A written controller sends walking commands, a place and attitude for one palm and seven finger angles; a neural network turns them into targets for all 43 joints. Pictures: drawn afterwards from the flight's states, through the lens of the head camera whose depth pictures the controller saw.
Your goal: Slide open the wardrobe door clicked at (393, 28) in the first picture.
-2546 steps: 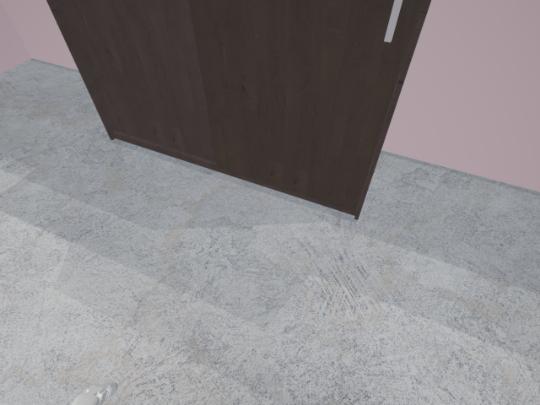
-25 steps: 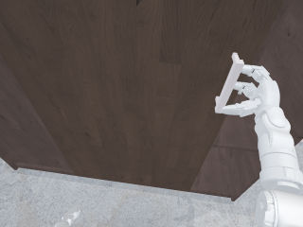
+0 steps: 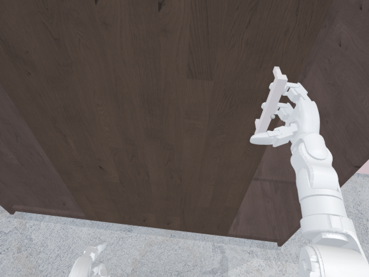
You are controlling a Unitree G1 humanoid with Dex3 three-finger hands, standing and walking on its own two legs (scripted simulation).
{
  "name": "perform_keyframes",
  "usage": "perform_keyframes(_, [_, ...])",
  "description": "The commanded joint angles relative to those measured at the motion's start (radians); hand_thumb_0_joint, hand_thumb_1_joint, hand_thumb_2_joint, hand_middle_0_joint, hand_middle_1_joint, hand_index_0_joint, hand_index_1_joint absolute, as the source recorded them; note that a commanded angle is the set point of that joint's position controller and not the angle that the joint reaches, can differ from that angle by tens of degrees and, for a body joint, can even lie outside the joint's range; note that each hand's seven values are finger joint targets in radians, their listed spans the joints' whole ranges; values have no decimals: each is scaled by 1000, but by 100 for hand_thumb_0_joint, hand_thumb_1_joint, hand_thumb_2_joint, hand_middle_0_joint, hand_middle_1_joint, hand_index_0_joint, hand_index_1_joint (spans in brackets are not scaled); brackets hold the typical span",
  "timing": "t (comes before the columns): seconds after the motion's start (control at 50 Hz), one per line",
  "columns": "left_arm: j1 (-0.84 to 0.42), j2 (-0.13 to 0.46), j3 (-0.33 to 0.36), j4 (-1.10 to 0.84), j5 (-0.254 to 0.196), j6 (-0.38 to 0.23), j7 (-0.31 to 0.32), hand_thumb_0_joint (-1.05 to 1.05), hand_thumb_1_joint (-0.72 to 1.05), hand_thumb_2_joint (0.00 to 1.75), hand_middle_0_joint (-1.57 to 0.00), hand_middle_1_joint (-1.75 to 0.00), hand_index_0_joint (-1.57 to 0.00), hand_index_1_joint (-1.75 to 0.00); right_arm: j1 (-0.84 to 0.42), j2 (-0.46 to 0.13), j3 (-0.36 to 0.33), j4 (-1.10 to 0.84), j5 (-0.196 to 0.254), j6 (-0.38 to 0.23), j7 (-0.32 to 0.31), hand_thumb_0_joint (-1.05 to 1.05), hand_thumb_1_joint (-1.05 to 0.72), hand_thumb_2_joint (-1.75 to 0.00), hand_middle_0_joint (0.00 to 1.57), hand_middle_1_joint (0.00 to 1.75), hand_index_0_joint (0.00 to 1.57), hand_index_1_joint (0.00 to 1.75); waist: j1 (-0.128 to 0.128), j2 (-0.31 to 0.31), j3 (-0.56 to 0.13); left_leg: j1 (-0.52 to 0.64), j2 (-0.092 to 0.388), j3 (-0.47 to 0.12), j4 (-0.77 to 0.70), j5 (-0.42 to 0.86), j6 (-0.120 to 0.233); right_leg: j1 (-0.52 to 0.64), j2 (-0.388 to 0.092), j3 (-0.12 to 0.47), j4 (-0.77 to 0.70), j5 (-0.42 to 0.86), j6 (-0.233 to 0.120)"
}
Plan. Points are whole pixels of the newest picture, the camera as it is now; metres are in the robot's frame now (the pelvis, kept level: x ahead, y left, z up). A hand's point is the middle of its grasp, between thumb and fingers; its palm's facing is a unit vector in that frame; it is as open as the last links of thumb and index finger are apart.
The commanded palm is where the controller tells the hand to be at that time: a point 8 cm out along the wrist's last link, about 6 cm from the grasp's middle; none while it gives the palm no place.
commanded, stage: slide the fingers in behind the handle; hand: right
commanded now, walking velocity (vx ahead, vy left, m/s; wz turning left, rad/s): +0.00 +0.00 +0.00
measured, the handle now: (267, 104) +0.47 -0.16 +0.16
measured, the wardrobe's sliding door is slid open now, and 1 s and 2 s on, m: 0.28 0.28 0.28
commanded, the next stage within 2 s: move the hooked fingers beside the handle in 0.08 s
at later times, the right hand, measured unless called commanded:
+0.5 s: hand (271, 117) +0.40 -0.15 +0.18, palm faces +0.05 +1.00 +0.01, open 14.5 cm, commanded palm +0.37 -0.21 +0.17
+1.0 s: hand (277, 119) +0.40 -0.16 +0.18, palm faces +0.05 +1.00 +0.03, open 14.5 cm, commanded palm +0.36 -0.23 +0.17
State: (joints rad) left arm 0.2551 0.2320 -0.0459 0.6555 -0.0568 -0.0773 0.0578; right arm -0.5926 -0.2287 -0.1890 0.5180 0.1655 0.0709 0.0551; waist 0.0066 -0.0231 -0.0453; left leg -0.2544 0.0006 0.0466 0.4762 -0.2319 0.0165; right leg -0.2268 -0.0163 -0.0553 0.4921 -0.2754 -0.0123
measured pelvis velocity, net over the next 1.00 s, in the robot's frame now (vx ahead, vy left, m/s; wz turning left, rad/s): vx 0.01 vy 0.01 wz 0.05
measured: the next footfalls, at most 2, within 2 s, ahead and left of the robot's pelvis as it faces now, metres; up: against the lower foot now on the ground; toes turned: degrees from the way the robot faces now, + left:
none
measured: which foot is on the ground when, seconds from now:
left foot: down 0.00-1.00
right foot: down 0.00-1.00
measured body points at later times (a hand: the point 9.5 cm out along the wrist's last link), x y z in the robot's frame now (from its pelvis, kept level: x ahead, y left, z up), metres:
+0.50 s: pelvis +0.00 +0.01 +0.00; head -0.01 +0.02 +0.45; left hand +0.14 +0.26 -0.10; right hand +0.39 -0.20 +0.18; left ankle +0.01 +0.11 -0.74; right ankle -0.01 -0.11 -0.74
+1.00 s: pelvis +0.01 +0.01 +0.00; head -0.01 +0.02 +0.45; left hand +0.14 +0.26 -0.09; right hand +0.39 -0.21 +0.18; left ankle +0.01 +0.11 -0.74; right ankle -0.01 -0.11 -0.74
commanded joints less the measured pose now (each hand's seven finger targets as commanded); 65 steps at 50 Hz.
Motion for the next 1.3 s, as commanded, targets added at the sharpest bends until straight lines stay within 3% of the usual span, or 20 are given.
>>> perform_keyframes(0.0, [-69, 127, 50, -144, -2, -32, 2, 0, 90, 90, -20, -30, -20, -30, -392, -155, -37, -228, 1, -42, -8, 0, 50, -30, 30, 120, 30, 120, -10, 27, -260, 113, -7, -12, -35, 302, 21, 90, -1, 45, -56, 290, -12])
perform_keyframes(0.06, [-78, 133, 46, -146, -4, -18, 9, 0, 90, 90, -20, -30, -20, -30, -427, -171, -36, -222, 1, -20, -10, 0, 50, -30, 30, 120, 30, 120, 7, 62, -219, 104, -6, -17, -54, 264, 16, 69, 0, 43, -62, 235, -20])
perform_keyframes(0.18, [-84, 122, 45, -158, -1, -15, 8, 0, 90, 90, -20, -30, -20, -30, -418, -128, -6, -283, 5, -16, -8, 0, 50, -30, 30, 120, 30, 120, -2, 15, -272, 131, -4, -20, -46, 311, 20, 99, 6, 38, -57, 279, -18])
perform_keyframes(0.22, [-82, 126, 45, -155, 0, -14, 8, 0, 90, 90, -20, -30, -20, -30, -403, -160, -36, -276, 7, -14, -9, 0, 50, -30, 30, 120, 30, 120, -6, 46, -267, 138, -6, -20, -50, 307, 18, 89, 7, 38, -60, 264, -19])
perform_keyframes(0.34, [-92, 127, 47, -165, -1, -9, 12, 0, 90, 90, -20, -30, -20, -30, -360, -200, -72, -304, 15, -15, 6, 0, 50, -30, 30, 120, 30, 120, -19, 33, -266, 169, -3, -28, -55, 338, 17, 82, 9, 25, -66, 274, -22])
perform_keyframes(0.36, [-89, 134, 48, -164, 1, -8, 13, 0, 90, 90, -20, -30, -20, -30, -344, -245, -112, -300, 17, -17, 5, 0, 50, -30, 30, 120, 30, 120, -28, 62, -273, 191, -4, -29, -54, 351, 17, 72, 10, 25, -65, 281, -25])
perform_keyframes(0.38, [-95, 130, 47, -170, 0, -5, 13, 0, 90, 90, -20, -30, -20, -30, -331, -247, -110, -316, 15, -18, 9, 0, 50, -30, 30, 120, 30, 120, -32, 33, -280, 203, -1, -32, -50, 365, 18, 73, 11, 23, -71, 292, -23])
perform_keyframes(0.46, [-99, 131, 50, -180, -1, -3, 13, 0, 90, 90, -20, -30, -20, -30, -284, -262, -136, -343, 21, -15, 14, 0, 50, -30, 30, 120, 30, 120, -41, 46, -288, 218, -3, -31, -51, 388, 16, 80, 11, 16, -71, 310, -25])
perform_keyframes(0.54, [-103, 132, 47, -180, -4, 2, 15, 0, 90, 90, -20, -30, -20, -30, -283, -270, -138, -334, 26, 4, 19, 0, 50, -30, 30, 120, 30, 120, -32, 33, -247, 201, -3, -36, -65, 357, 12, 62, 12, 10, -81, 268, -25])
perform_keyframes(0.6, [-104, 133, 50, -189, -1, 5, 17, 0, 90, 90, -20, -30, -20, -30, -237, -332, -207, -359, 31, 7, 18, 0, 50, -30, 30, 120, 30, 120, -52, 27, -287, 245, 1, -44, -55, 415, 12, 66, 12, 2, -80, 308, -27])
perform_keyframes(0.66, [-107, 135, 50, -195, -3, 11, 15, 0, 90, 90, -20, -30, -20, -30, -197, -337, -218, -352, 34, 14, 25, 0, 50, -30, 30, 120, 30, 120, -53, 51, -258, 242, -2, -39, -57, 408, 11, 51, 8, 0, -84, 303, -26])
perform_keyframes(0.76, [-107, 132, 54, -206, -2, 11, 10, 0, 90, 90, -20, -30, -20, -30, -162, -337, -224, -415, 35, 17, 27, 0, 50, -30, 30, 120, 30, 120, -60, 24, -298, 262, -3, -41, -45, 460, 13, 76, 7, -5, -78, 354, -25])
perform_keyframes(0.8, [-110, 131, 51, -205, -5, 15, 10, 0, 90, 90, -20, -30, -20, -30, -154, -333, -221, -405, 38, 29, 29, 0, 50, -30, 30, 120, 30, 120, -57, 14, -274, 251, -3, -44, -51, 447, 11, 65, 9, -7, -84, 333, -24])
perform_keyframes(0.94, [-108, 136, 53, -211, -4, 22, 14, 0, 90, 90, -20, -30, -20, -30, -116, -395, -287, -400, 45, 52, 31, 0, 50, -30, 30, 120, 30, 120, -66, 46, -267, 263, -5, -47, -52, 452, 8, 50, 5, -8, -87, 331, -26])
perform_keyframes(0.96, [-108, 138, 54, -210, -4, 25, 15, 0, 90, 90, -20, -30, -20, -30, -116, -405, -290, -411, 42, 48, 32, 0, 50, -30, 30, 120, 30, 120, -63, 41, -272, 269, -5, -48, -49, 463, 9, 55, 4, -11, -84, 341, -27])
perform_keyframes(1.04, [-104, 138, 56, -204, -10, 9, 17, 0, 90, 90, -20, -30, -20, -30, -182, -332, -196, -444, 40, 44, 67, 0, 50, -30, 30, 120, 30, 120, -25, -5, -246, 207, -7, -44, -60, 432, 9, 86, 6, -5, -77, 326, -30])
perform_keyframes(1.08, [-106, 139, 57, -200, -13, -6, 25, 0, 90, 90, -20, -30, -20, -30, -225, -261, -116, -456, 53, 40, 98, 0, 50, -30, 30, 120, 30, 120, 2, -19, -243, 163, -10, -40, -67, 394, 8, 115, 8, 1, -68, 300, -32])
perform_keyframes(1.12, [-94, 147, 53, -174, -13, -17, 37, 0, 90, 90, -20, -30, -20, -30, -313, -252, -86, -420, 64, 44, 119, 0, 50, -30, 30, 120, 30, 120, 32, 7, -199, 105, -11, -35, -86, 323, 5, 114, 9, 19, -68, 238, -34])
perform_keyframes(1.2, [-107, 148, 43, -158, -16, -35, 48, 0, 90, 90, -20, -30, -20, -30, -392, -231, -41, -378, 68, 40, 133, 0, 50, -30, 30, 120, 30, 120, 39, -19, -189, 56, -6, -27, -95, 205, 10, 113, 15, 45, -70, 168, -29])
perform_keyframes(1.28, [-105, 152, 36, -142, -9, -36, 49, 0, 90, 90, -20, -30, -20, -30, -426, -296, -91, -274, 57, 23, 108, 0, 50, -30, 30, 120, 30, 120, 22, 8, -199, 60, -2, -26, -100, 114, 12, 73, 17, 62, -82, 110, -25])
